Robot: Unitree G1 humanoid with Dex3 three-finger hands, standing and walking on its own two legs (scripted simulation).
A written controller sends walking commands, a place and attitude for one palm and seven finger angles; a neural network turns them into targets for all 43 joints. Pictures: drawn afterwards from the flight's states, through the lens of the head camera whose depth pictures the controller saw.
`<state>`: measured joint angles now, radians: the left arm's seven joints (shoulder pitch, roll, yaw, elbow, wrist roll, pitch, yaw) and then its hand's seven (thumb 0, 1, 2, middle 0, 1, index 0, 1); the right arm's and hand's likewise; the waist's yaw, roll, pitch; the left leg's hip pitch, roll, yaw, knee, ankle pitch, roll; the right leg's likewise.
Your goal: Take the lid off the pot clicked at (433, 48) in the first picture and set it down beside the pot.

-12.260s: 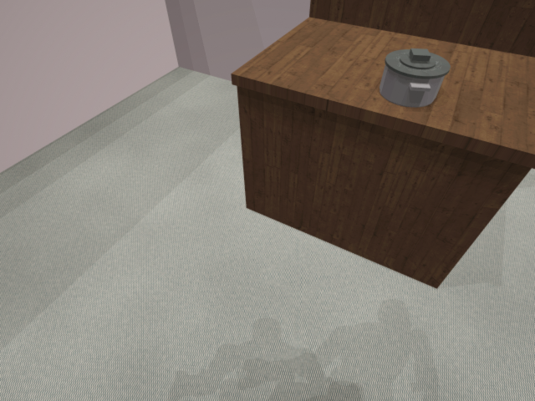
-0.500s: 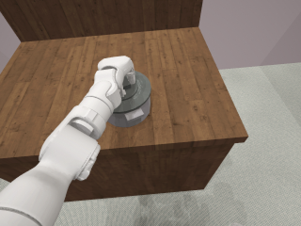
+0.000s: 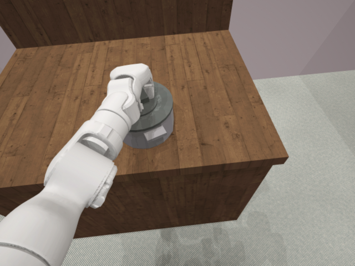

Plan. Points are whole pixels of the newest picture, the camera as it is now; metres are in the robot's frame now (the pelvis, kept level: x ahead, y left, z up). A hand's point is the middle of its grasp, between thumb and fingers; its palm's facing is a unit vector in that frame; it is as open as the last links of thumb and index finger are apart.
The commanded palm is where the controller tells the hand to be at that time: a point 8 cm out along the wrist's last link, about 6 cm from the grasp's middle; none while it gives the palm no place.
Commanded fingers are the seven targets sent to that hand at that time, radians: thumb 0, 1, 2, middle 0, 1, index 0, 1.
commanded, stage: close the fingers and squeeze the knob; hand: left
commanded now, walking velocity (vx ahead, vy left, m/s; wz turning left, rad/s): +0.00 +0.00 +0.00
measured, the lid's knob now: (136, 97) +0.51 +0.07 +0.09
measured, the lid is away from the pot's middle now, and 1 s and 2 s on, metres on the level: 0.01 0.01 0.00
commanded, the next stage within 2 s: lift the lid straight up in 0.02 s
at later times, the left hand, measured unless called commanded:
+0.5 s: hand (136, 96) +0.48 +0.07 +0.12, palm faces -0.32 -0.05 -0.95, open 7.0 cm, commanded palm +0.47 +0.07 +0.20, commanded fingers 0.00 0.56 1.09 -0.76 -1.00 -0.97 -1.08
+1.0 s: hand (130, 83) +0.48 +0.07 +0.16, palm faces -0.30 -0.06 -0.95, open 6.9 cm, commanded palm +0.47 +0.07 +0.24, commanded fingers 0.00 0.56 1.09 -0.76 -1.00 -0.97 -1.08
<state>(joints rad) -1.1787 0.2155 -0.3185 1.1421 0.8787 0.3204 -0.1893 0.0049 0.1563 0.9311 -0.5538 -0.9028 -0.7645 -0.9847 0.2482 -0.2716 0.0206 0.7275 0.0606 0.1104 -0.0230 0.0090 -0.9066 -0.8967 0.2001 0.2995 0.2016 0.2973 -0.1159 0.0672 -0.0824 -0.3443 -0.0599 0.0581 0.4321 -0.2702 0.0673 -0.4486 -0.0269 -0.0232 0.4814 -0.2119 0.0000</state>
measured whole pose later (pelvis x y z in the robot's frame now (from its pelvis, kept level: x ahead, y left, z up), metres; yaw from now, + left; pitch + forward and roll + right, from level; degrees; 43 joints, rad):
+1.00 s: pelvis +0.00 +0.00 +0.00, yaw +2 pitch +7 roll +1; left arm -1.23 0.23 -0.35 1.05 0.85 0.33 -0.29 0.05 0.16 0.92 -0.56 -0.87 -0.81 -0.99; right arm 0.22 -0.28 0.02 0.73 0.06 0.05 -0.01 0.01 -0.91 -0.90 0.20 0.30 0.20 0.30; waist -0.08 0.08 -0.06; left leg -0.28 -0.07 0.03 0.39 -0.25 0.06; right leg -0.38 -0.04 -0.05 0.47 -0.22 0.00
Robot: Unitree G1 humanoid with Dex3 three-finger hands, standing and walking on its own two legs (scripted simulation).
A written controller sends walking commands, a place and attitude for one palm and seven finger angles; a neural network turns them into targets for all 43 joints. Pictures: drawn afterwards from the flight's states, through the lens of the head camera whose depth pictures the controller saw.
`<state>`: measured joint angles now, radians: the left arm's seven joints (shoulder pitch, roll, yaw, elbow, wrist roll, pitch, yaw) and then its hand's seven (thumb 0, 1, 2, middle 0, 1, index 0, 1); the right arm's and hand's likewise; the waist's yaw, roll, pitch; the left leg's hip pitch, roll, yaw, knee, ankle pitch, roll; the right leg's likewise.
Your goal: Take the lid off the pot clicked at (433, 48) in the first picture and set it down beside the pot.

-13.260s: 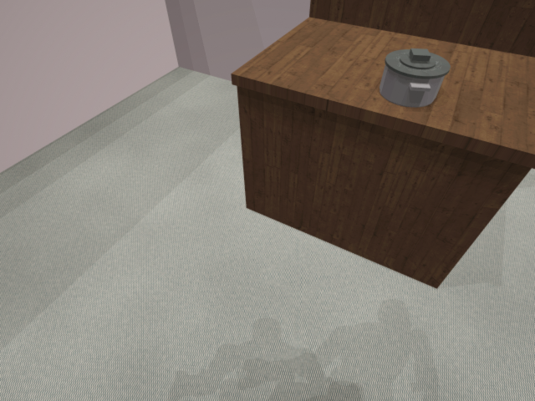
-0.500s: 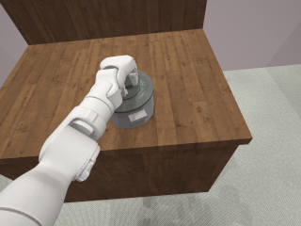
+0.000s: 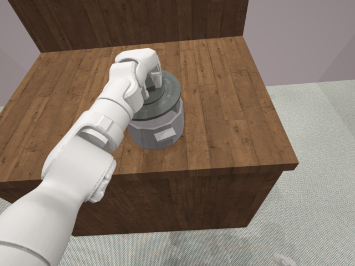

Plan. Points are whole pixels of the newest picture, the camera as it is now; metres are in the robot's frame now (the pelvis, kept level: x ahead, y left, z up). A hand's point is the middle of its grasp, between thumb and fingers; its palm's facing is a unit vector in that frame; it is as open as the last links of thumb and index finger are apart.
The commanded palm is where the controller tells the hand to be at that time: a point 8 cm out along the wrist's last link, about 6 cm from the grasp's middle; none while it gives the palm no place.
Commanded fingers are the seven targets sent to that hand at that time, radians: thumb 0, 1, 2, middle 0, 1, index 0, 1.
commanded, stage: lift the lid straight up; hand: left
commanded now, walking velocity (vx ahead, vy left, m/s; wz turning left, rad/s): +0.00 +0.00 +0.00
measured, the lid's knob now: (143, 84) +0.51 +0.07 +0.14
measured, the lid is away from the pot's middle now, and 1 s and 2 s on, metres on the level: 0.01 0.00 0.10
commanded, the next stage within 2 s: move the lid sideways beside the pot in 1.12 s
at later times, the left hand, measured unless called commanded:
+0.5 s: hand (140, 69) +0.48 +0.06 +0.20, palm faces -0.26 -0.05 -0.96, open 6.9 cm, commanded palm +0.47 +0.06 +0.28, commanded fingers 0.00 0.56 1.09 -0.76 -1.00 -0.97 -1.08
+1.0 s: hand (136, 49) +0.48 +0.06 +0.25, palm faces -0.21 -0.06 -0.98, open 6.8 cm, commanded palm +0.47 +0.06 +0.31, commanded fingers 0.00 0.56 1.09 -0.76 -1.00 -0.97 -1.08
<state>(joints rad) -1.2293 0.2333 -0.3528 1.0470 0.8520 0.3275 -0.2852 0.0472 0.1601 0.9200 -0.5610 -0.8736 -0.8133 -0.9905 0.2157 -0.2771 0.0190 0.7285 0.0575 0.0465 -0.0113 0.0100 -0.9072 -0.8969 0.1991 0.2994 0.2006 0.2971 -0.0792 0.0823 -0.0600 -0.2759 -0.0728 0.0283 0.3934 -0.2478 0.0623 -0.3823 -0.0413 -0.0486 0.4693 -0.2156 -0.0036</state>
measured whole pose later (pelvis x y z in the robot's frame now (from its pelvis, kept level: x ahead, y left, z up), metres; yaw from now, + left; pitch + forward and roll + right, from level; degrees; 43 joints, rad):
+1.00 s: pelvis +0.00 +0.00 +0.00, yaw +0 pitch +7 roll +1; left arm -1.42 0.26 -0.32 1.06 0.88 0.37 -0.39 0.05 0.16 0.92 -0.56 -0.87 -0.83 -1.00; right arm 0.23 -0.28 0.03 0.73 0.05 0.01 0.00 0.01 -0.91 -0.90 0.20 0.30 0.20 0.30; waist -0.07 0.09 -0.07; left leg -0.26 -0.08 0.03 0.36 -0.23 0.07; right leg -0.37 -0.05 -0.04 0.45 -0.20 0.00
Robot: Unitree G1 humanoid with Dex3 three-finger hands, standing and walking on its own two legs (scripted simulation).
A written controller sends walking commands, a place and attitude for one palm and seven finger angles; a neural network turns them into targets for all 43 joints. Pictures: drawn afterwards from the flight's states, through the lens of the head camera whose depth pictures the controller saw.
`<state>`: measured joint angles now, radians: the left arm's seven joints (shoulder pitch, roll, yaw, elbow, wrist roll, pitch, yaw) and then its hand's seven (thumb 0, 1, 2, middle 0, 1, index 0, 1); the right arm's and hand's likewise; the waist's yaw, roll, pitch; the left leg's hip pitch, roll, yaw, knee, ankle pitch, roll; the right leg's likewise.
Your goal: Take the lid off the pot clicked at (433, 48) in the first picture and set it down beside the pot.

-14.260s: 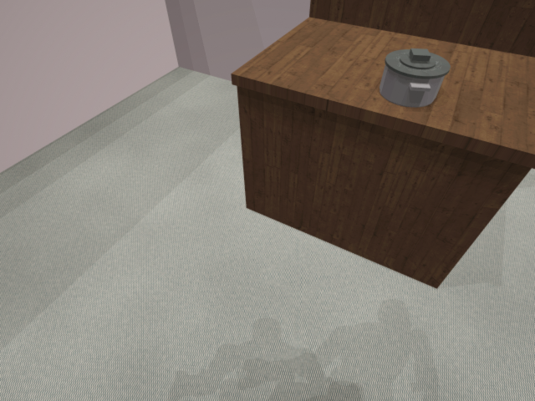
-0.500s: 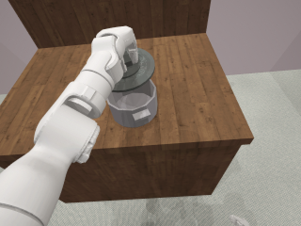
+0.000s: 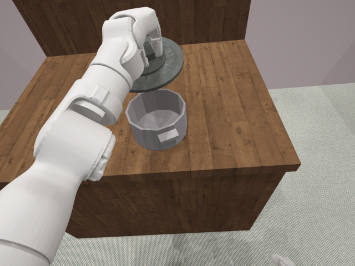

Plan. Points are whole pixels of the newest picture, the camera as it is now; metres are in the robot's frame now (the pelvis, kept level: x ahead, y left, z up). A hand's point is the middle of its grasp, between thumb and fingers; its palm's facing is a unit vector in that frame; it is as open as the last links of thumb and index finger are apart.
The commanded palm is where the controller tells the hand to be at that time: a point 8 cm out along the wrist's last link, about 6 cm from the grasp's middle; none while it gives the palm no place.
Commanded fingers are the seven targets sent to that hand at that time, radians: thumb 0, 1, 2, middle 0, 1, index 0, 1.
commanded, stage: lift the lid straight up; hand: left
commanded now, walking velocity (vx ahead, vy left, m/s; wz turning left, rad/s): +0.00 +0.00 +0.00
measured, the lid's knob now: (141, 52) +0.52 +0.06 +0.23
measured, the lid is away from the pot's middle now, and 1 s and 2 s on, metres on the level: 0.00 0.10 0.22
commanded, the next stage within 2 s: move the lid sideways beside the pot in 0.12 s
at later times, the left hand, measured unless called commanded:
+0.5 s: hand (129, 55) +0.49 +0.08 +0.24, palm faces -0.21 -0.06 -0.98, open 6.8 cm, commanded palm +0.48 +0.09 +0.31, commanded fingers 0.00 0.56 1.09 -0.76 -1.00 -0.97 -1.08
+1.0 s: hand (100, 57) +0.50 +0.14 +0.23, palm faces -0.24 -0.05 -0.97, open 6.8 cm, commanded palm +0.48 +0.15 +0.31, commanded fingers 0.00 0.56 1.09 -0.76 -1.00 -0.97 -1.08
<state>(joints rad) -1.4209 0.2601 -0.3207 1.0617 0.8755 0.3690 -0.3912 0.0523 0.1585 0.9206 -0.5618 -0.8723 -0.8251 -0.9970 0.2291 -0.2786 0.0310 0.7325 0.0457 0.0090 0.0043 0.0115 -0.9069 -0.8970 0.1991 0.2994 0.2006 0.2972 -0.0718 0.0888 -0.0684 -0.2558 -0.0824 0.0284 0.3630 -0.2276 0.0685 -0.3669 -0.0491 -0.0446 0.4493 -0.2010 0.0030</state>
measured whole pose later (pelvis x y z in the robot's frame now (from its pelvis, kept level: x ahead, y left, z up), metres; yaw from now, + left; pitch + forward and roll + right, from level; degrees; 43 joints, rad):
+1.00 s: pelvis +0.01 +0.01 +0.00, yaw +0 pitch +8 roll +0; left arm -1.32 0.46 -0.26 0.97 0.94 0.26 -0.47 0.05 0.16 0.92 -0.56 -0.87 -0.83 -1.00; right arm 0.25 -0.29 0.03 0.70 0.05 0.03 -0.01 0.01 -0.91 -0.90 0.20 0.30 0.20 0.30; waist -0.08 0.07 -0.05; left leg -0.25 -0.08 0.02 0.35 -0.23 0.08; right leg -0.34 -0.04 -0.05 0.40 -0.19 0.01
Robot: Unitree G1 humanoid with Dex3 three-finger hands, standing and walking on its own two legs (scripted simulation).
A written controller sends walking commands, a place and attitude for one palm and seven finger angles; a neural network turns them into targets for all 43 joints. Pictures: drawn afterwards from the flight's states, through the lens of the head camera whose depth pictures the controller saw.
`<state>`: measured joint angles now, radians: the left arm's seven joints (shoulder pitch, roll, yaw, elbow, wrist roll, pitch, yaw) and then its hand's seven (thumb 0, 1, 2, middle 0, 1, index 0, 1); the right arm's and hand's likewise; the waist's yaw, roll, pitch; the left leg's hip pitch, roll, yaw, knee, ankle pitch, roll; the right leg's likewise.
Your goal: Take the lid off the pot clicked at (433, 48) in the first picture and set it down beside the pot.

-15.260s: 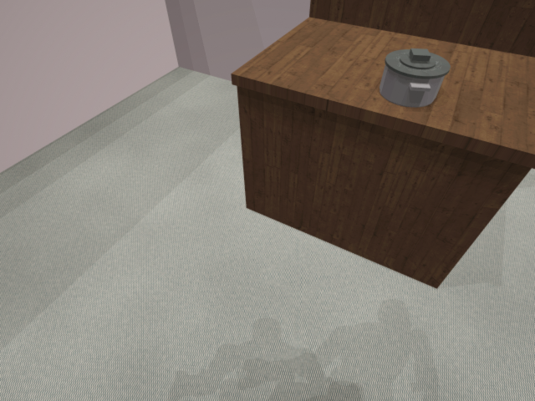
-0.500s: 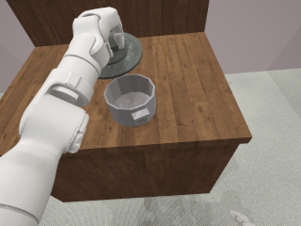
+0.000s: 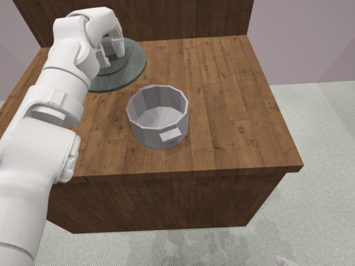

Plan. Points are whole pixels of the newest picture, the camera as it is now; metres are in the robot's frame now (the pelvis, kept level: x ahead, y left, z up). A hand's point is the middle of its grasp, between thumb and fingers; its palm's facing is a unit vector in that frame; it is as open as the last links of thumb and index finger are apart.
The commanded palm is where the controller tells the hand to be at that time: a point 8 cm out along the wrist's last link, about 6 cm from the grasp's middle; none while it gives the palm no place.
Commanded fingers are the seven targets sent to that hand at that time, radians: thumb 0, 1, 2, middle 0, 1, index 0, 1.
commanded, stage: move the lid sideways beside the pot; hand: left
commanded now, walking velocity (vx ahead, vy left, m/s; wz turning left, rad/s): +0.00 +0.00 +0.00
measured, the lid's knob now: (103, 53) +0.53 +0.14 +0.21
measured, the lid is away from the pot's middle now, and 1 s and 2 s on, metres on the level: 0.10 0.22 0.24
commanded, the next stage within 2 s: lower the lid onto the table in 1.28 s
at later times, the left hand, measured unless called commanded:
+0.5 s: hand (70, 57) +0.48 +0.19 +0.23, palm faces -0.26 -0.04 -0.97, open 6.8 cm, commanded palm +0.47 +0.20 +0.31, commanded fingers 0.00 0.56 1.09 -0.76 -1.00 -0.97 -1.08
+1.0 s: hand (43, 60) +0.49 +0.25 +0.23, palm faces -0.29 -0.08 -0.96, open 6.8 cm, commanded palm +0.48 +0.25 +0.31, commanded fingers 0.00 0.56 1.09 -0.76 -1.00 -0.97 -1.08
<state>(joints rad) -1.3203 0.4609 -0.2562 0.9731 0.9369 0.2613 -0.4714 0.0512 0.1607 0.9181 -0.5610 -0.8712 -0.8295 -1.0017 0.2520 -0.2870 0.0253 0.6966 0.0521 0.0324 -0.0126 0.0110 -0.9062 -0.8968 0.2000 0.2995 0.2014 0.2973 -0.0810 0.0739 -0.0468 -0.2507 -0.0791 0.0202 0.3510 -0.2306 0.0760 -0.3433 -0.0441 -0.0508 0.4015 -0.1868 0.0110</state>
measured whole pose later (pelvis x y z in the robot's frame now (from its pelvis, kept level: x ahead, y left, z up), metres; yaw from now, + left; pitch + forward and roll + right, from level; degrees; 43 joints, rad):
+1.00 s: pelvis +0.00 +0.01 +0.00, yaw +0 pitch +8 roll -1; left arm -1.27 0.72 -0.16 1.00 0.97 0.12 -0.55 0.05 0.17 0.92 -0.56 -0.87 -0.83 -1.01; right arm 0.28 -0.31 0.02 0.68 0.07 0.12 -0.02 0.01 -0.91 -0.90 0.20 0.30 0.20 0.30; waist -0.10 0.05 -0.03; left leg -0.28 -0.07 0.01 0.39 -0.25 0.08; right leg -0.33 -0.03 -0.06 0.36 -0.17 0.01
